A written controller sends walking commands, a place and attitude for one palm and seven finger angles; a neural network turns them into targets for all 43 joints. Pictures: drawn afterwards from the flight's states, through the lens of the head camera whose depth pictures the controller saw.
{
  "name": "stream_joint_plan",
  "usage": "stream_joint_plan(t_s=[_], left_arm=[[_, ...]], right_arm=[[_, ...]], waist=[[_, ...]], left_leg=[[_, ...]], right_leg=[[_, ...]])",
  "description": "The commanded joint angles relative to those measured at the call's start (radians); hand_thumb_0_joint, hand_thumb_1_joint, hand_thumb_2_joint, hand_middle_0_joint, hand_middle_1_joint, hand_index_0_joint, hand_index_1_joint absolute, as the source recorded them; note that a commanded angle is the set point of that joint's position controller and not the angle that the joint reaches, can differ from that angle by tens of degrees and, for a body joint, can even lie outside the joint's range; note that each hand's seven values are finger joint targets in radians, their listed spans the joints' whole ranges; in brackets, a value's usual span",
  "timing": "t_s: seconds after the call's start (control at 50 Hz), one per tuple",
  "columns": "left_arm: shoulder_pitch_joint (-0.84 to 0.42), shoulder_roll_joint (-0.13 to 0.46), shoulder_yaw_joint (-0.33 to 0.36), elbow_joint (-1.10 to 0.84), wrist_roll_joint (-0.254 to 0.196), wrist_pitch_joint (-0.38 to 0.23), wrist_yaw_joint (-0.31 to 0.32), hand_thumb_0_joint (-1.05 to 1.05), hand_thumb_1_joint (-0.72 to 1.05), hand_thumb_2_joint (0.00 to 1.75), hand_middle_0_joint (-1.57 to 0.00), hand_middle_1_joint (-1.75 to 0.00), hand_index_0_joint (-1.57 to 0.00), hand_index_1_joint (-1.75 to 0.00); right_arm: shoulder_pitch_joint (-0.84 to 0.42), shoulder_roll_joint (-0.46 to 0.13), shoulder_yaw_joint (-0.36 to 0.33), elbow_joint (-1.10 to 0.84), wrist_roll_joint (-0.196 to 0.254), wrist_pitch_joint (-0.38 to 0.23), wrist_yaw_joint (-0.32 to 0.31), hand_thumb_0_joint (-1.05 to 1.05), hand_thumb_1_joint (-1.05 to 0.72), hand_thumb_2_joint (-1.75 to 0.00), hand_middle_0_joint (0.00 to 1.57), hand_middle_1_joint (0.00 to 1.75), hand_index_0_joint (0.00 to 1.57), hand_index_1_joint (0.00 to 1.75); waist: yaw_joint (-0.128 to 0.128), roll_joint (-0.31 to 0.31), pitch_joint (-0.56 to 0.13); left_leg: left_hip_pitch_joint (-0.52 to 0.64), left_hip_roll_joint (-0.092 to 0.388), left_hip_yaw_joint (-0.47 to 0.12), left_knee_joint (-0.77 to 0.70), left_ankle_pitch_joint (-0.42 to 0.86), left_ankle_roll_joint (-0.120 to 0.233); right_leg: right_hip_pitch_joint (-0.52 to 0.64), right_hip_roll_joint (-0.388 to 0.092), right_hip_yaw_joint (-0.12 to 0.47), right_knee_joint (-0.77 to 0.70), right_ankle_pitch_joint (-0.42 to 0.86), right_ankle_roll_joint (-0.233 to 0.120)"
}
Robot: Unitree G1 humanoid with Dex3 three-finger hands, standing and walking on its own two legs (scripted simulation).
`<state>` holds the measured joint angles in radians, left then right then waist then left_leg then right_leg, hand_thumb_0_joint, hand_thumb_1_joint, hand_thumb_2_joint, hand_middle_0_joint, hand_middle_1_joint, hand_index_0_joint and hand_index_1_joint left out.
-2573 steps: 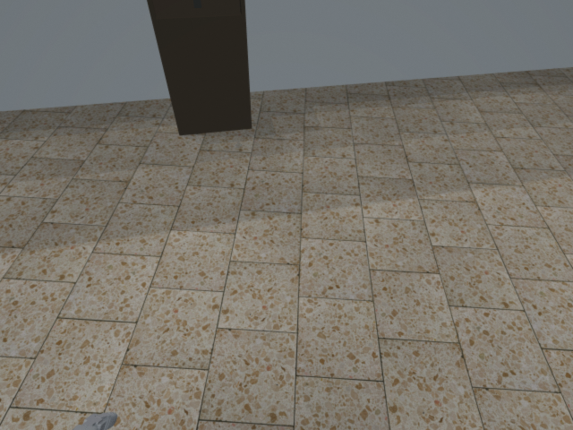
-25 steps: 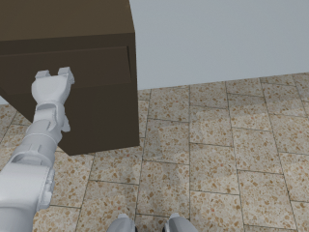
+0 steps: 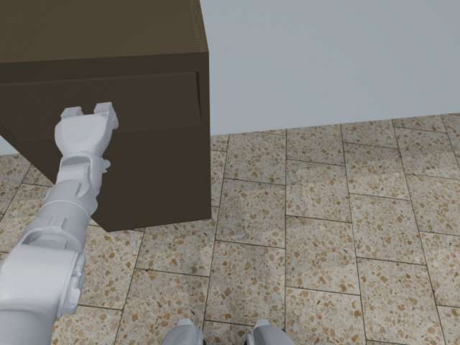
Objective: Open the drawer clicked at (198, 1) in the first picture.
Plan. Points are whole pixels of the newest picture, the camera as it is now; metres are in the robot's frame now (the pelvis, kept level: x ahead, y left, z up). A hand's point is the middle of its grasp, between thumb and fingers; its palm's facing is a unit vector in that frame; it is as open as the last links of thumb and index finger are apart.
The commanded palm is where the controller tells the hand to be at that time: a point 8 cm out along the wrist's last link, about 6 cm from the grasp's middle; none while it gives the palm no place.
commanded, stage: close the thumb around the handle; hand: left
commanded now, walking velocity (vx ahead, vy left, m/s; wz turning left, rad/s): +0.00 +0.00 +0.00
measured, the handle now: (99, 125) +0.52 +0.23 +0.01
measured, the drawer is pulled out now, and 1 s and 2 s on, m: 0.00 0.07 0.18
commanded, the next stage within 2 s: pull the drawer open in 0.30 s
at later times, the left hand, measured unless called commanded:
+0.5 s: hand (97, 152) +0.47 +0.23 -0.01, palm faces -0.05 -0.05 -1.00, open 6.8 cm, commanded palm +0.45 +0.23 +0.05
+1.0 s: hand (95, 182) +0.41 +0.23 -0.01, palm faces -0.02 -0.07 -1.00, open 6.8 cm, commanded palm +0.38 +0.23 +0.05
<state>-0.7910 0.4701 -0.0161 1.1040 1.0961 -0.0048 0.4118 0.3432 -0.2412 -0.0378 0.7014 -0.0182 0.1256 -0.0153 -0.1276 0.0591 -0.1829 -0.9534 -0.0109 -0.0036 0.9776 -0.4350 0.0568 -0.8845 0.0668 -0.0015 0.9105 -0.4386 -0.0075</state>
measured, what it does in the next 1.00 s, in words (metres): stands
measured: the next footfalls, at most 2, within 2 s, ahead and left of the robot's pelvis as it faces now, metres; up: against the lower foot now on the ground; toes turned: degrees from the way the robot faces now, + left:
none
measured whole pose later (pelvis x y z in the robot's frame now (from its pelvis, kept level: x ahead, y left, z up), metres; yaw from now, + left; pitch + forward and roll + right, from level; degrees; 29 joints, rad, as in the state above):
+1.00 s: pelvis +0.01 +0.00 +0.01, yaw +0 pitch +19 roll -2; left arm -0.47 0.37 -0.03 0.84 1.09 -0.02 0.45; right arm 0.28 -0.23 -0.06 0.66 -0.01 0.15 -0.01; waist -0.05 0.05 -0.20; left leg -0.82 -0.01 0.01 0.91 -0.43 0.06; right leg -0.76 0.06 0.02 0.86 -0.44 -0.01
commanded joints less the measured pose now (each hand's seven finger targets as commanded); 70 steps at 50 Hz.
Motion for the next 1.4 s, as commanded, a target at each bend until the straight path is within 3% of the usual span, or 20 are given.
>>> stream_joint_plan(t_s=[0.0, 0.04, 0.08, 0.14, 0.22, 0.38, 0.52, 0.62, 0.66, 0.68, 0.72, 0.82, 0.84, 0.96, 1.02, 1.08, 1.1, 1.14, 1.24, 1.38], left_arm=[[-0.398, 0.257, 0.048, -0.149, -0.003, 0.011, 0.009, 0.0, 0.68, 0.8, -0.38, -1.33, -0.38, -1.33], [-0.363, 0.262, 0.059, -0.152, -0.005, -0.002, -0.004, 0.0, 0.79, 0.85, -0.39, -1.34, -0.39, -1.34], [-0.353, 0.251, 0.051, -0.144, -0.008, -0.014, -0.013, 0.0, 0.9, 0.9, -0.4, -1.35, -0.4, -1.35], [-0.329, 0.28, 0.078, -0.169, -0.006, -0.04, -0.014, 0.0, 0.9, 0.9, -0.4, -1.35, -0.4, -1.35], [-0.348, 0.251, 0.064, -0.2, 0.011, -0.054, 0.007, 0.0, 0.9, 0.9, -0.4, -1.35, -0.4, -1.35], [-0.375, 0.257, 0.068, -0.194, 0.015, -0.008, 0.038, 0.0, 0.9, 0.9, -0.4, -1.35, -0.4, -1.35], [-0.205, 0.214, 0.073, -0.255, -0.021, -0.01, 0.008, 0.0, 0.9, 0.9, -0.4, -1.35, -0.4, -1.35], [-0.116, 0.16, 0.048, -0.325, -0.02, -0.032, 0.014, 0.0, 0.9, 0.9, -0.4, -1.35, -0.4, -1.35], [-0.088, 0.167, 0.055, -0.32, -0.01, -0.036, 0.024, 0.0, 0.9, 0.9, -0.4, -1.35, -0.4, -1.35], [-0.047, 0.192, 0.08, -0.324, -0.007, -0.035, 0.029, 0.0, 0.9, 0.9, -0.4, -1.35, -0.4, -1.35], [-0.063, 0.183, 0.071, -0.332, 0.002, -0.034, 0.038, 0.0, 0.9, 0.9, -0.4, -1.35, -0.4, -1.35], [0.014, 0.155, 0.074, -0.409, 0.007, -0.024, 0.067, 0.0, 0.9, 0.9, -0.4, -1.35, -0.4, -1.35], [0.025, 0.127, 0.051, -0.412, 0.006, -0.018, 0.07, 0.0, 0.9, 0.9, -0.4, -1.35, -0.4, -1.35], [0.038, 0.139, 0.058, -0.421, -0.004, 0.007, 0.075, 0.0, 0.9, 0.9, -0.4, -1.35, -0.4, -1.35], [0.099, 0.154, 0.077, -0.44, -0.012, 0.014, 0.072, 0.0, 0.9, 0.9, -0.4, -1.35, -0.4, -1.35], [0.117, 0.109, 0.041, -0.465, -0.012, 0.013, 0.072, 0.0, 0.9, 0.9, -0.4, -1.35, -0.4, -1.35], [0.123, 0.123, 0.051, -0.464, -0.011, 0.015, 0.073, 0.0, 0.9, 0.9, -0.4, -1.35, -0.4, -1.35], [0.129, 0.115, 0.045, -0.503, -0.006, 0.013, 0.078, 0.0, 0.9, 0.9, -0.4, -1.35, -0.4, -1.35], [0.239, 0.093, 0.045, -0.58, -0.02, 0.022, 0.084, 0.0, 0.9, 0.9, -0.4, -1.35, -0.4, -1.35], [0.306, 0.044, 0.011, -0.687, -0.022, 0.038, 0.098, 0.0, 0.9, 0.9, -0.4, -1.35, -0.4, -1.35]], right_arm=[[0.161, -0.184, -0.064, -0.045, -0.003, -0.007, -0.018, 0.0, -0.9, -0.9, 0.2, 0.3, 0.2, 0.3], [0.163, -0.181, -0.064, -0.05, -0.004, -0.006, -0.019, 0.0, -0.9, -0.9, 0.2, 0.3, 0.2, 0.3], [0.16, -0.18, -0.062, -0.052, -0.002, -0.007, -0.021, 0.0, -0.9, -0.9, 0.2, 0.3, 0.2, 0.3], [0.159, -0.181, -0.063, -0.054, -0.005, -0.008, -0.021, 0.0, -0.9, -0.9, 0.2, 0.3, 0.2, 0.3], [0.152, -0.177, -0.07, -0.051, -0.009, -0.01, -0.017, 0.0, -0.9, -0.9, 0.2, 0.3, 0.2, 0.3], [0.165, -0.183, -0.074, -0.041, -0.01, -0.01, -0.011, 0.0, -0.9, -0.9, 0.2, 0.3, 0.2, 0.3], [0.139, -0.172, -0.075, -0.065, -0.005, 0.002, -0.007, 0.0, -0.9, -0.9, 0.2, 0.3, 0.2, 0.3], [0.105, -0.164, -0.077, -0.079, -0.001, 0.004, -0.005, 0.0, -0.9, -0.9, 0.2, 0.3, 0.2, 0.3], [0.095, -0.165, -0.079, -0.078, 0.001, 0.006, -0.007, 0.0, -0.9, -0.9, 0.2, 0.3, 0.2, 0.3], [0.088, -0.165, -0.077, -0.084, 0.001, 0.008, -0.007, 0.0, -0.9, -0.9, 0.2, 0.3, 0.2, 0.3], [0.074, -0.163, -0.076, -0.084, 0.001, 0.01, -0.01, 0.0, -0.9, -0.9, 0.2, 0.3, 0.2, 0.3], [0.049, -0.156, -0.083, -0.101, 0.0, 0.013, -0.002, 0.0, -0.9, -0.9, 0.2, 0.3, 0.2, 0.3], [0.044, -0.151, -0.082, -0.104, 0.002, 0.013, 0.0, 0.0, -0.9, -0.9, 0.2, 0.3, 0.2, 0.3], [0.014, -0.15, -0.077, -0.115, 0.009, 0.009, -0.01, 0.0, -0.9, -0.9, 0.2, 0.3, 0.2, 0.3], [-0.008, -0.149, -0.072, -0.128, 0.009, 0.008, -0.016, 0.0, -0.9, -0.9, 0.2, 0.3, 0.2, 0.3], [-0.026, -0.14, -0.071, -0.136, 0.013, 0.003, -0.019, 0.0, -0.9, -0.9, 0.2, 0.3, 0.2, 0.3], [-0.028, -0.142, -0.069, -0.137, 0.014, 0.003, -0.02, 0.0, -0.9, -0.9, 0.2, 0.3, 0.2, 0.3], [-0.042, -0.138, -0.07, -0.141, 0.013, 0.0, -0.021, 0.0, -0.9, -0.9, 0.2, 0.3, 0.2, 0.3], [-0.066, -0.134, -0.069, -0.157, 0.014, -0.007, -0.018, 0.0, -0.9, -0.9, 0.2, 0.3, 0.2, 0.3], [-0.105, -0.131, -0.068, -0.168, 0.013, -0.022, -0.016, 0.0, -0.9, -0.9, 0.2, 0.3, 0.2, 0.3]], waist=[[-0.018, 0.039, -0.399], [-0.002, 0.052, -0.431], [-0.009, 0.025, -0.396], [0.009, 0.046, -0.425], [0.004, 0.066, -0.416], [-0.004, 0.058, -0.439], [0.044, 0.057, -0.478], [0.047, 0.025, -0.405], [0.049, 0.009, -0.37], [0.069, 0.008, -0.367], [0.059, -0.002, -0.342], [0.084, 0.035, -0.386], [0.078, 0.035, -0.378], [0.078, -0.022, -0.328], [0.095, -0.024, -0.34], [0.092, -0.01, -0.318], [0.094, -0.017, -0.301], [0.098, 0.009, -0.331], [0.114, -0.005, -0.339], [0.108, -0.007, -0.297]], left_leg=[[0.4, 0.011, -0.027, -0.09, 0.415, -0.008], [0.421, 0.01, -0.027, -0.086, 0.447, -0.011], [0.392, 0.011, -0.024, -0.086, 0.42, -0.008], [0.389, 0.009, -0.02, -0.078, 0.437, -0.007], [0.407, 0.015, -0.028, -0.069, 0.466, -0.013], [0.416, 0.015, -0.028, -0.066, 0.469, -0.014], [0.483, 0.018, -0.02, -0.094, 0.559, -0.016], [0.47, 0.022, -0.016, -0.116, 0.548, -0.012], [0.447, 0.018, -0.009, -0.123, 0.505, -0.01], [0.43, 0.012, -0.001, -0.127, 0.491, -0.009], [0.418, 0.011, -0.005, -0.131, 0.485, -0.009], [0.485, 0.014, -0.013, -0.128, 0.557, -0.018], [0.487, 0.013, -0.009, -0.129, 0.551, -0.018], [0.444, 0.003, -0.003, -0.151, 0.443, -0.012], [0.433, -0.004, 0.002, -0.156, 0.437, -0.011], [0.443, -0.006, 0.007, -0.161, 0.418, -0.011], [0.433, -0.006, 0.004, -0.167, 0.401, -0.012], [0.466, -0.003, -0.001, -0.167, 0.424, -0.014], [0.486, 0.0, 0.0, -0.171, 0.466, -0.016], [0.501, 0.004, -0.009, -0.186, 0.433, -0.019]], right_leg=[[0.117, 0.016, -0.033, -0.111, 0.316, -0.03], [0.13, 0.016, -0.032, -0.102, 0.337, -0.032], [0.129, 0.016, -0.032, -0.108, 0.325, -0.03], [0.142, 0.015, -0.026, -0.096, 0.348, -0.031], [0.1, 0.018, -0.033, -0.086, 0.34, -0.036], [0.105, 0.018, -0.036, -0.087, 0.345, -0.032], [0.192, 0.021, -0.037, -0.103, 0.415, -0.035], [0.207, 0.019, -0.036, -0.124, 0.412, -0.035], [0.21, 0.017, -0.032, -0.129, 0.402, -0.034], [0.233, 0.016, -0.03, -0.129, 0.405, -0.036], [0.227, 0.013, -0.027, -0.13, 0.406, -0.039], [0.226, 0.014, -0.033, -0.118, 0.413, -0.043], [0.225, 0.014, -0.034, -0.121, 0.411, -0.04], [0.253, 0.01, -0.029, -0.138, 0.375, -0.039], [0.294, 0.008, -0.02, -0.142, 0.397, -0.041], [0.282, 0.007, -0.021, -0.152, 0.383, -0.04], [0.283, 0.007, -0.022, -0.152, 0.365, -0.041], [0.277, 0.006, -0.022, -0.147, 0.367, -0.043], [0.31, 0.007, -0.022, -0.149, 0.401, -0.043], [0.292, 0.005, -0.029, -0.155, 0.358, -0.044]])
